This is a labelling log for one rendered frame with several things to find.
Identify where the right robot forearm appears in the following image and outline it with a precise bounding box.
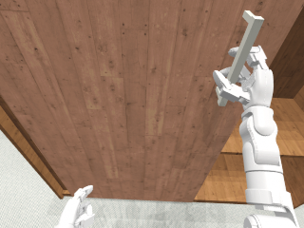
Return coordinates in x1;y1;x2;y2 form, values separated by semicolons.
239;105;300;228

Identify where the left robot hand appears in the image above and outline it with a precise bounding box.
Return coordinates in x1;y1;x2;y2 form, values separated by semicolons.
58;185;95;228

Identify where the handle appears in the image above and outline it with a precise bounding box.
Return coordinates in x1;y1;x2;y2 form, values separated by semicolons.
216;10;264;106

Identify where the robot right upper arm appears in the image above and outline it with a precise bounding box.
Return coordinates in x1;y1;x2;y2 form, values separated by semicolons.
243;214;297;228

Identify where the right robot hand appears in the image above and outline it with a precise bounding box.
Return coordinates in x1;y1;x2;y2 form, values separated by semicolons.
213;46;274;111

